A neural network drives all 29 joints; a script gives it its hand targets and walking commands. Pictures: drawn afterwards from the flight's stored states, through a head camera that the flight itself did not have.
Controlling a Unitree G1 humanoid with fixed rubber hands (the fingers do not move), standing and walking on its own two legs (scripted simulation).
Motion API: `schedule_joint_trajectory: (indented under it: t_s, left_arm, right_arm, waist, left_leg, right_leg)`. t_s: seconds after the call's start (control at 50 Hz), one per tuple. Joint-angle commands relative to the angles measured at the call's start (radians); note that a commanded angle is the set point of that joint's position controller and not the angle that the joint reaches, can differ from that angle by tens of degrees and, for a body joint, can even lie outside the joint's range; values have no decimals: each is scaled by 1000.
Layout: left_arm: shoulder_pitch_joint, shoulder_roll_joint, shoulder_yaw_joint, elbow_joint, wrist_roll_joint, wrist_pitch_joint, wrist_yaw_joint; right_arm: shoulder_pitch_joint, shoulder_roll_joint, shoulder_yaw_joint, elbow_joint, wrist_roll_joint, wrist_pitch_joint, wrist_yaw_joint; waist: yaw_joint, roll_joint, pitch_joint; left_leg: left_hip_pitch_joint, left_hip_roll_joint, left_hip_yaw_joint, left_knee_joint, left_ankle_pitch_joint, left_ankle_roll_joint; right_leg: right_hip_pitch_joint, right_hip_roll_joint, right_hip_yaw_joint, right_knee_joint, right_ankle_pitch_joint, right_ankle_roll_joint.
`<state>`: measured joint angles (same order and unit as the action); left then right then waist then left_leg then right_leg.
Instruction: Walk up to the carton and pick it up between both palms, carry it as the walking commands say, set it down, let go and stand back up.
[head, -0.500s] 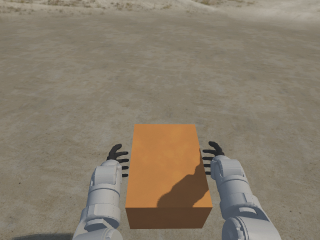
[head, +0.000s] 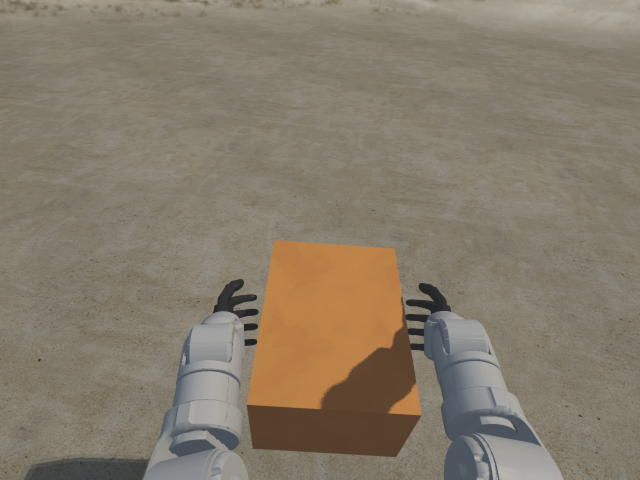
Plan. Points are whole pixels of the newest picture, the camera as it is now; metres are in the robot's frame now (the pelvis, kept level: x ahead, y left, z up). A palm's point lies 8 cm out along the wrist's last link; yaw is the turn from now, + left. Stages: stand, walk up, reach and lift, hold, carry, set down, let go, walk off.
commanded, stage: reach and lift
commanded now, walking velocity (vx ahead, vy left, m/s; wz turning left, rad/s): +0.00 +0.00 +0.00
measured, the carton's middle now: (330, 339) +0.36 +0.01 -0.03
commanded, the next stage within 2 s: hold in 0.52 s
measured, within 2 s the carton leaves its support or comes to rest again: neither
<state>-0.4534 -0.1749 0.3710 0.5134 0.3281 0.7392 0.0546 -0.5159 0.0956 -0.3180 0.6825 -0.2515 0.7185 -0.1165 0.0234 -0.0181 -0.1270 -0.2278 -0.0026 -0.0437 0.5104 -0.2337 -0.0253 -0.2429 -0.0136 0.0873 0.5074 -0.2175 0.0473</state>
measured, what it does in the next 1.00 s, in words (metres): stands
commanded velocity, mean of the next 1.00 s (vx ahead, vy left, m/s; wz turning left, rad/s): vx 0.00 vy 0.00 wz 0.00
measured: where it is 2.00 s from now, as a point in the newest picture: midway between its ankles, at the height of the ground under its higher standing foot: outside the picture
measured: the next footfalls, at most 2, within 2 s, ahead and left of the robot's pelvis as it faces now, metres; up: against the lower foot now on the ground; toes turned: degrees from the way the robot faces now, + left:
none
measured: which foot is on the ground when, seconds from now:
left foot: down 0.00-1.00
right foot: down 0.00-1.00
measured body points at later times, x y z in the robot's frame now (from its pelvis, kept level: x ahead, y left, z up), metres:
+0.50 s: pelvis -0.01 +0.00 +0.00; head -0.09 +0.01 +0.44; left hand +0.30 +0.15 +0.05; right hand +0.31 -0.15 +0.05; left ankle +0.03 +0.13 -0.74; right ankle +0.04 -0.15 -0.74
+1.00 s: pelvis -0.01 +0.00 +0.00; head -0.09 +0.01 +0.44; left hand +0.29 +0.15 +0.04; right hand +0.30 -0.15 +0.05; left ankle +0.03 +0.13 -0.74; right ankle +0.04 -0.15 -0.74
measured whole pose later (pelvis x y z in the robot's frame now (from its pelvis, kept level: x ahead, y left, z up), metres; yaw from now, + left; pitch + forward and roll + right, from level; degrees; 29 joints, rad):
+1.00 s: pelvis -0.01 +0.00 +0.00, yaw +0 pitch -4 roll +0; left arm -0.37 -0.18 0.30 0.47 0.33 0.75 0.05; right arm -0.45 0.10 -0.28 0.62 -0.25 0.75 -0.12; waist 0.01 -0.02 -0.13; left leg -0.20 0.00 -0.04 0.48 -0.20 -0.03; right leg -0.21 -0.01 0.09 0.47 -0.19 0.05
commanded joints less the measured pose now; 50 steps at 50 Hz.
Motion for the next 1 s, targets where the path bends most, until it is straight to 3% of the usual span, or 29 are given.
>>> schedule_joint_trajectory:
  t_s: [0.0,0.02,0.08,0.1,0.16,0.18,0.22,0.26,0.32,0.34,0.36,0.38,0.4,0.44,0.48,0.5,0.52,0.54,0.58,0.6,0.64,0.68,0.72,0.8,0.84,0.88,0.92,0.94,0.98]
  left_arm:
    - [-566,-998,-556,-127,-317,-30,-378]
    - [-591,-1010,-573,-145,-339,-32,-374]
    - [-551,-1003,-590,-159,-353,-24,-369]
    - [-504,-1014,-576,-138,-339,-15,-362]
    - [-543,-998,-581,-166,-332,-20,-375]
    - [-575,-1028,-623,-228,-367,-32,-371]
    - [-599,-1020,-611,-227,-369,-34,-375]
    - [-600,-1003,-592,-178,-344,-21,-375]
    - [-540,-1018,-546,-89,-324,-16,-371]
    - [-573,-1026,-567,-125,-338,-25,-384]
    - [-596,-1012,-565,-138,-326,-25,-379]
    - [-639,-997,-572,-175,-347,-36,-381]
    - [-612,-1025,-547,-93,-324,-30,-388]
    - [-651,-1021,-543,-104,-323,-36,-395]
    - [-599,-1022,-533,-94,-318,-39,-390]
    - [-632,-1037,-560,-125,-332,-42,-389]
    - [-614,-1023,-544,-99,-321,-39,-390]
    - [-591,-1039,-546,-93,-325,-39,-391]
    - [-599,-1028,-559,-114,-319,-35,-397]
    - [-600,-1034,-552,-101,-330,-38,-395]
    - [-566,-1037,-562,-122,-326,-38,-394]
    - [-556,-1055,-565,-93,-326,-25,-402]
    - [-549,-1051,-581,-129,-346,-34,-402]
    - [-487,-1073,-611,-149,-348,-27,-399]
    - [-529,-1036,-608,-176,-347,-26,-399]
    - [-561,-1054,-616,-191,-361,-36,-396]
    - [-533,-1057,-595,-133,-347,-20,-395]
    - [-547,-1054,-594,-144,-350,-29,-401]
    - [-553,-1051,-601,-170,-353,-36,-398]
  right_arm:
    - [-520,1156,461,-244,242,-26,430]
    - [-490,1151,444,-207,242,-22,434]
    - [-470,1139,471,-249,236,-15,428]
    - [-442,1133,458,-245,234,-13,428]
    - [-457,1141,450,-249,237,-13,427]
    - [-471,1153,492,-311,253,-22,426]
    - [-493,1165,498,-317,257,-21,426]
    - [-484,1160,461,-237,241,-9,434]
    - [-516,1136,463,-242,242,-5,446]
    - [-507,1152,453,-246,242,-13,447]
    - [-473,1168,413,-188,231,-10,451]
    - [-488,1169,437,-198,230,-11,455]
    - [-521,1146,417,-218,226,-21,450]
    - [-560,1160,411,-204,228,-21,462]
    - [-544,1166,432,-209,239,-18,465]
    - [-534,1171,430,-203,245,-22,464]
    - [-534,1160,419,-193,234,-25,466]
    - [-504,1164,423,-199,222,-19,462]
    - [-520,1162,422,-216,236,-23,470]
    - [-480,1163,413,-191,222,-24,466]
    - [-507,1187,456,-236,242,-20,468]
    - [-490,1166,450,-231,244,-18,471]
    - [-481,1180,473,-256,255,-21,476]
    - [-435,1167,478,-275,248,-20,470]
    - [-416,1169,468,-251,238,-9,474]
    - [-478,1181,475,-276,266,-21,473]
    - [-438,1158,466,-237,245,-6,477]
    - [-489,1163,485,-281,256,-12,478]
    - [-490,1192,493,-283,259,-17,474]
  waist:
    - [-2,12,-284]
    - [-14,42,-300]
    - [-19,-31,-280]
    - [-20,18,-254]
    - [-23,46,-259]
    - [-35,16,-319]
    - [-34,-15,-277]
    - [-23,31,-220]
    - [-12,-10,-195]
    - [-23,-17,-228]
    - [-27,33,-215]
    - [-33,-44,-210]
    - [-27,22,-172]
    - [-28,23,-153]
    - [-17,-25,-200]
    - [-15,18,-225]
    - [-21,8,-232]
    - [-27,-39,-207]
    - [-24,32,-187]
    - [-38,28,-199]
    - [-9,-32,-229]
    - [-24,45,-159]
    - [-20,-15,-252]
    - [-31,34,-269]
    - [-42,8,-204]
    - [-22,54,-259]
    - [-34,22,-182]
    - [-18,-7,-207]
    - [-32,-28,-237]
  left_leg:
    - [225,-100,12,-139,280,-3]
    - [204,-95,7,-140,284,-5]
    - [226,-86,-7,-147,330,-5]
    - [233,-95,5,-149,335,-11]
    - [177,-105,7,-146,249,-9]
    - [212,-97,-4,-135,293,-9]
    - [197,-96,1,-130,214,0]
    - [169,-101,-3,-139,165,3]
    - [170,-90,0,-156,130,9]
    - [155,-90,-8,-151,110,7]
    - [139,-98,5,-157,82,2]
    - [154,-85,-1,-156,60,12]
    - [94,-93,1,-162,13,7]
    - [100,-92,10,-156,-45,9]
    - [143,-88,7,-156,10,17]
    - [147,-87,7,-156,27,14]
    - [152,-92,5,-155,19,13]
    - [156,-84,-1,-159,42,16]
    - [140,-96,16,-160,9,6]
    - [144,-81,5,-163,26,11]
    - [166,-86,8,-157,66,19]
    - [138,-88,16,-165,39,11]
    - [151,-89,14,-163,45,12]
    - [190,-91,6,-155,152,1]
    - [152,-84,4,-168,85,6]
    - [155,-90,7,-162,70,4]
    - [123,-83,-2,-178,61,7]
    - [120,-86,1,-170,36,13]
    - [151,-86,0,-154,54,14]
  right_leg:
    - [215,113,-70,-130,260,-9]
    - [223,111,-66,-127,264,-17]
    - [231,119,-64,-134,286,-12]
    - [226,115,-67,-139,292,-16]
    - [231,111,-61,-144,230,-14]
    - [236,119,-65,-131,257,-18]
    - [224,116,-64,-132,198,-14]
    - [187,105,-55,-141,152,-21]
    - [184,111,-68,-148,105,-21]
    - [193,110,-66,-150,89,-25]
    - [193,105,-64,-150,72,-27]
    - [180,109,-67,-148,49,-21]
    - [184,108,-64,-147,2,-31]
    - [155,104,-67,-150,-67,-30]
    - [151,108,-74,-152,-28,-28]
    - [168,106,-70,-145,-3,-33]
    - [159,101,-66,-152,-7,-33]
    - [165,106,-74,-157,5,-29]
    - [167,104,-77,-157,-17,-32]
    - [159,105,-75,-151,6,-40]
    - [173,106,-72,-162,32,-28]
    - [147,102,-71,-161,15,-38]
    - [195,114,-77,-157,23,-32]
    - [218,116,-76,-152,126,-40]
    - [198,114,-74,-160,80,-34]
    - [202,115,-75,-148,54,-41]
    - [193,115,-75,-160,42,-41]
    - [201,114,-73,-161,19,-35]
    - [189,113,-69,-155,26,-33]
